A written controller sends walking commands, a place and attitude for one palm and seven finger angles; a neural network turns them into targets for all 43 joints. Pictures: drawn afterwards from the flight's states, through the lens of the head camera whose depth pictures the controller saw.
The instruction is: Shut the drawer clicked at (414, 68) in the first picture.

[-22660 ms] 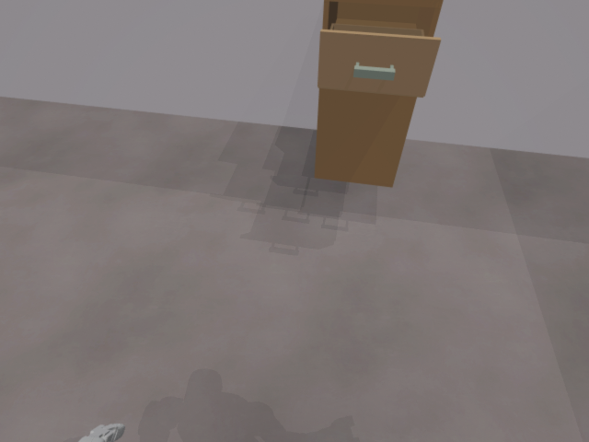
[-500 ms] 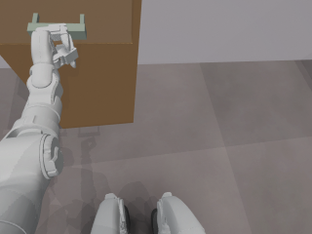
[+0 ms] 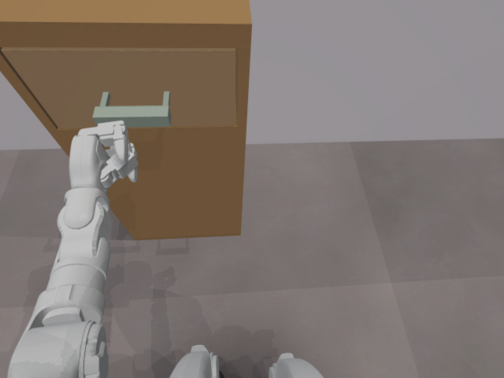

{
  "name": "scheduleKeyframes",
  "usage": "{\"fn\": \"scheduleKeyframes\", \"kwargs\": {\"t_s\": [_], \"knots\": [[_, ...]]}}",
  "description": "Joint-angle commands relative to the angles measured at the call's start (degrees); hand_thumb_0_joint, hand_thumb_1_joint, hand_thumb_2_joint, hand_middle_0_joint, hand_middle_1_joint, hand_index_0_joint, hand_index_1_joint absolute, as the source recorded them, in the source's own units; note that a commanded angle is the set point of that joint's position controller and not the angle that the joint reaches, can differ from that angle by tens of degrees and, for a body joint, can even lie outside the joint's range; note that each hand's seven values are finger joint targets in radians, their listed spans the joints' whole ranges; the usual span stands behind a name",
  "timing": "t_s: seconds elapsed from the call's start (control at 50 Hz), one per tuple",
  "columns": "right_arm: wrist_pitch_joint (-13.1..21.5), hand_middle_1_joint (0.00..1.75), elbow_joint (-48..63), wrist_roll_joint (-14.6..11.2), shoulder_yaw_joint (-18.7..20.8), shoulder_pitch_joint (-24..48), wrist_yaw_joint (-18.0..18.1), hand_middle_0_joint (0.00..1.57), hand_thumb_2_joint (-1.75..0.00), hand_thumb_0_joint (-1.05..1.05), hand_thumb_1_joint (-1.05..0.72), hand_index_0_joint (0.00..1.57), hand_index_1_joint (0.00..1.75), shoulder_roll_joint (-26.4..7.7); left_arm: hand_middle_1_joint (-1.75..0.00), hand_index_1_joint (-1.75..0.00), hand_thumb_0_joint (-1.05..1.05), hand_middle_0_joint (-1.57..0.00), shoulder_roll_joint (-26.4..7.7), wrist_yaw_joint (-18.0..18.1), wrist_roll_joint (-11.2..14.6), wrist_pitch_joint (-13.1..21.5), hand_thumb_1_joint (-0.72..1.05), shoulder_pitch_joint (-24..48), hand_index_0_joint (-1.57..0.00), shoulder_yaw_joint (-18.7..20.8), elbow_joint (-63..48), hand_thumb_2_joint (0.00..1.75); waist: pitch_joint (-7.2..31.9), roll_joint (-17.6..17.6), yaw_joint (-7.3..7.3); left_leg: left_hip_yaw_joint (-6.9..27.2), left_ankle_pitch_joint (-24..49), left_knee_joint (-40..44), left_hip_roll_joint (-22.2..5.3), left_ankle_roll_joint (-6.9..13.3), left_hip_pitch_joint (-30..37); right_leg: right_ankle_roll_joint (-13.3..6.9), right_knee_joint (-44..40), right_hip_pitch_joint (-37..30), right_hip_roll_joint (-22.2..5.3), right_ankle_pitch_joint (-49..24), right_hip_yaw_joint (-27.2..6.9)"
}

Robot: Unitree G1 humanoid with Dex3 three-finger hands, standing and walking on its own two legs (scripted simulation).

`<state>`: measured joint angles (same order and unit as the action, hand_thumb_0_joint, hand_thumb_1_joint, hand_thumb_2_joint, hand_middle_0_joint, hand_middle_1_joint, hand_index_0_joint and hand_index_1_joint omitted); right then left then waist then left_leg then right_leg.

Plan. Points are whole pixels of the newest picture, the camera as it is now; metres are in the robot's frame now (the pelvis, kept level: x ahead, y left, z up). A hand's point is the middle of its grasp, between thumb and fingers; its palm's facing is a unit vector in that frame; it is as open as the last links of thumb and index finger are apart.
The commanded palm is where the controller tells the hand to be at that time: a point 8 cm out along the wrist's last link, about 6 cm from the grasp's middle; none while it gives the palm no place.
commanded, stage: draw the hand back to the body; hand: left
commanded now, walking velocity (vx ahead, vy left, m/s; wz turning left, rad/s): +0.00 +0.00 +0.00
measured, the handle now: (135, 107) +0.57 +0.19 +0.04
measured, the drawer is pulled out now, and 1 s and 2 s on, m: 0.00 0.00 0.00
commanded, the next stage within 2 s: step back with the hand held close in 1.22 s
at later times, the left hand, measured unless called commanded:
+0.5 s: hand (60, 238) +0.28 +0.20 +0.14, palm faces +0.16 -0.97 -0.20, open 3.3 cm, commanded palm +0.25 +0.26 +0.16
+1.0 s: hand out of the picture +0.18 +0.24 +0.22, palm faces +0.38 -0.85 -0.36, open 3.3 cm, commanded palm +0.12 +0.29 +0.24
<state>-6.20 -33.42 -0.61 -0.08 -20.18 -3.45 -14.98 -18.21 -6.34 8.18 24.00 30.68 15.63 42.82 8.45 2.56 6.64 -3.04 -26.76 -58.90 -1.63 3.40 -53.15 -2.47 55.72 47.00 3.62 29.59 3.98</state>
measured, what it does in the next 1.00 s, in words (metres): rises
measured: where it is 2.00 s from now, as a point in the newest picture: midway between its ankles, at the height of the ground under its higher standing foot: outside the picture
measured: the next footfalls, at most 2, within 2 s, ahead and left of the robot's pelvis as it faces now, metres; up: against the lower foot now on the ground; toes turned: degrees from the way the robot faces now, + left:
none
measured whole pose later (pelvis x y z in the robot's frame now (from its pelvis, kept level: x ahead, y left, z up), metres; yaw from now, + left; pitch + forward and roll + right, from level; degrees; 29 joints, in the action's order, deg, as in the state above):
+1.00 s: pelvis +0.00 +0.00 +0.07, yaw +2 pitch -4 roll -1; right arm 2.3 -34.0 -1.2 -2.0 -11.7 2.5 -14.0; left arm -19.6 5.3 5.9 4.5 -28.7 14.2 -23.4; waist 0.2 4.1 -2.6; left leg -3.1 -12.9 -24.7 2.0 3.5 -8.3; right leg -1.7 21.9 2.4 1.7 15.9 2.4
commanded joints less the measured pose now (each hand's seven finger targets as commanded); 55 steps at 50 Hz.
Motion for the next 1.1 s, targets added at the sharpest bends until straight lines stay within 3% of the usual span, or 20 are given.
{"fn": "scheduleKeyframes", "kwargs": {"t_s": [0.0,0.04,0.1,0.16,0.18,0.26,0.32,0.34,0.36,0.38,0.5,0.52,0.58,0.66,0.74,0.82,0.96,1.02,1.08], "knots": [[1.81,0.3,7.51,-2.0,3.17,-4.75,1.32,0.2,-0.9,0.0,-0.9,0.2,0.3,-8.57,-1.6,-1.6,0.0,-1.4,-9.27,-0.99,3.82,-1.37,0.9,5.68,-1.4,0.19,-23.0,0.9,26.88,-0.65,-2.44,4.09,37.92,7.25,0.69,-0.36,28.73,2.1,-8.73,-18.42,-0.08,-43.08,-2.9],[2.54,0.3,8.22,-2.4,2.93,-3.23,1.92,0.2,-0.9,0.0,-0.9,0.2,0.3,-8.41,-1.6,-1.6,0.0,-1.4,-8.58,-0.45,4.87,-3.02,0.9,2.12,-1.4,0.27,-26.01,0.9,22.78,-2.67,-2.46,3.23,34.21,9.12,1.16,-0.15,26.68,2.52,-10.13,-20.84,-0.59,-44.19,-3.23],[3.64,0.3,8.37,-2.52,2.6,-0.97,2.66,0.2,-0.9,0.0,-0.9,0.2,0.3,-8.22,-1.6,-1.6,0.0,-1.4,-7.14,0.01,5.22,-4.06,0.9,-0.91,-1.4,-0.84,-28.66,0.9,16.01,-2.48,-1.99,3.27,28.59,11.51,1.38,-0.25,26.79,2.39,-12.38,-19.49,-0.56,-38.27,-2.86],[4.82,0.3,8.79,-2.66,2.4,0.89,3.12,0.2,-0.9,0.0,-0.9,0.2,0.3,-7.77,-1.6,-1.6,0.0,-1.4,-5.84,-1.13,4.8,-3.81,0.9,-2.79,-1.4,-3.47,-34.83,0.9,16.35,3.51,-2.09,4.09,33.62,12.13,0.99,-0.4,33.46,1.89,-13.1,-18.0,-0.71,-36.73,-2.72],[5.27,0.3,9.18,-2.63,2.33,1.55,3.21,0.2,-0.9,0.0,-0.9,0.2,0.3,-7.78,-1.6,-1.6,0.0,-1.4,-5.68,-1.72,5.2,-4.09,0.9,-4.77,-1.4,-3.55,-36.6,0.9,17.26,3.83,-2.69,4.53,34.46,12.44,0.86,-0.53,34.99,1.88,-13.39,-18.12,-0.74,-36.2,-2.53],[6.72,0.3,10.28,-2.87,1.78,4.65,4.02,0.2,-0.9,0.0,-0.9,0.2,0.3,-7.93,-1.6,-1.6,0.0,-1.4,-6.35,-4.0,6.74,-6.29,0.9,-8.74,-1.4,-3.58,-40.38,0.9,15.35,1.57,-3.1,5.08,30.83,14.86,0.94,-0.55,35.91,1.79,-15.39,-20.36,-0.92,-33.66,-2.17],[7.56,0.3,11.11,-3.31,1.17,7.54,4.92,0.2,-0.9,0.0,-0.9,0.2,0.3,-8.13,-1.6,-1.6,0.0,-1.4,-8.57,-4.38,7.97,-8.8,0.9,-11.51,-1.4,-0.81,-40.61,0.9,10.35,-2.06,-3.89,4.96,22.63,17.42,1.44,-0.31,32.96,1.65,-17.75,-21.59,-1.01,-28.27,-2.23],[6.12,0.3,11.94,-3.07,1.39,11.82,6.0,0.2,-0.9,0.0,-0.9,0.2,0.3,-6.68,-1.6,-1.6,0.0,-1.4,-12.58,1.61,0.82,-10.14,0.9,-12.24,-1.4,-2.73,-45.2,0.9,10.67,-1.42,-7.13,4.38,20.87,21.12,1.57,-0.73,36.18,0.96,-22.06,-24.02,-2.64,-25.77,-5.53],[5.72,0.3,12.57,-3.0,0.96,12.19,6.67,0.2,-0.9,0.0,-0.9,0.2,0.3,-5.92,-1.6,-1.6,0.0,-1.4,-8.53,4.57,0.31,-11.79,0.9,-14.91,-1.4,-5.03,-45.8,0.9,7.7,0.01,-5.74,4.19,18.91,22.9,1.3,-0.79,37.12,1.09,-23.64,-24.6,-3.01,-23.86,-5.27],[5.73,0.3,12.82,-3.01,0.65,12.59,7.0,0.2,-0.9,0.0,-0.9,0.2,0.3,-5.92,-1.6,-1.6,0.0,-1.4,-7.88,6.02,0.1,-12.99,0.9,-17.19,-1.4,-5.17,-46.48,0.9,6.29,-1.45,-6.02,4.64,17.01,23.94,1.22,-0.76,36.91,1.28,-24.81,-24.97,-3.11,-21.96,-5.19],[6.12,0.3,11.84,-2.55,-0.53,15.49,8.34,0.2,-0.9,0.0,-0.9,0.2,0.3,-5.44,-1.6,-1.6,0.0,-1.4,-9.22,11.1,-1.75,-16.19,0.9,-22.75,-1.4,-4.17,-54.36,0.9,2.3,-0.24,-6.55,5.08,16.57,30.4,0.5,-0.65,43.02,0.76,-30.12,-30.9,-3.3,-20.12,-4.73],[6.45,0.3,11.57,-2.4,-0.56,15.69,8.44,0.2,-0.9,0.0,-0.9,0.2,0.3,-5.73,-1.6,-1.6,0.0,-1.4,-10.53,11.43,-1.83,-16.33,0.9,-23.34,-1.4,-3.22,-56.11,0.9,2.52,-0.98,-6.94,5.41,16.63,31.41,0.49,-0.61,43.73,0.71,-31.09,-32.12,-3.08,-19.61,-4.7],[7.49,0.3,11.18,-2.1,-1.0,16.45,8.37,0.2,-0.9,0.0,-0.9,0.2,0.3,-5.27,-1.6,-1.6,0.0,-1.4,-9.24,12.14,-2.38,-16.62,0.9,-26.27,-1.4,-3.85,-59.95,0.9,0.37,1.64,-7.11,6.09,16.73,34.35,0.29,-0.88,47.47,0.48,-33.36,-32.79,-2.96,-19.26,-4.37],[8.54,0.3,10.44,-1.63,-0.8,16.78,7.89,0.2,-0.9,0.0,-0.9,0.2,0.3,-5.07,-1.6,-1.6,0.0,-1.4,-8.28,12.29,-2.14,-17.1,0.9,-35.52,-1.4,-2.98,-63.13,0.9,-2.28,-0.77,-7.78,5.7,18.98,36.37,0.05,-0.9,48.55,0.45,-35.27,-36.0,-3.0,-21.08,-4.14],[9.65,0.3,9.94,-1.21,-0.53,16.99,7.18,0.2,-0.9,0.0,-0.9,0.2,0.3,-5.11,-1.6,-1.6,0.0,-1.4,-9.1,12.09,-2.41,-16.59,0.9,-41.84,-1.4,-0.86,-69.26,0.9,-2.74,1.34,-8.41,5.44,21.96,37.68,0.09,-1.12,50.47,0.41,-36.69,-37.77,-2.99,-23.31,-4.03],[10.51,0.3,9.72,-0.86,0.2,17.21,6.76,0.2,-0.9,0.0,-0.9,0.2,0.3,-5.07,-1.6,-1.6,0.0,-1.4,-10.96,12.33,-2.28,-16.31,0.9,-48.81,-1.4,2.87,-73.83,0.9,-4.09,-1.75,-9.07,4.91,23.49,37.6,-0.07,-1.0,49.94,0.56,-37.53,-38.9,-2.84,-24.63,-4.0],[12.48,0.3,9.68,-0.89,0.52,16.94,6.52,0.2,-0.9,0.0,-0.9,0.2,0.3,-4.51,-1.6,-1.6,0.0,-1.4,-10.91,12.76,-2.28,-14.93,0.9,-55.52,-1.4,5.4,-81.86,0.9,-5.71,2.02,-9.21,5.19,21.5,37.84,-0.14,-1.29,49.96,0.52,-37.85,-38.58,-3.19,-22.45,-4.04],[13.25,0.3,9.61,-0.92,0.88,17.03,6.65,0.2,-0.9,0.0,-0.9,0.2,0.3,-4.51,-1.6,-1.6,0.0,-1.4,-11.58,12.87,-2.19,-14.64,0.9,-60.06,-1.4,7.46,-83.37,0.9,-6.38,0.96,-9.92,4.83,22.29,37.21,-0.05,-1.17,49.74,0.49,-38.63,-38.29,-2.92,-23.36,-4.38],[13.17,0.3,8.53,-0.67,1.0,16.33,6.73,0.2,-0.9,0.0,-0.9,0.2,0.3,-4.85,-1.6,-1.6,0.0,-1.4,-9.07,12.67,-2.49,-14.89,0.9,-58.85,-1.4,5.52,-79.44,0.9,-9.26,-1.8,-9.0,4.77,20.9,37.41,0.08,-0.94,49.23,0.83,-38.89,-36.27,-3.09,-22.16,-4.12]]}}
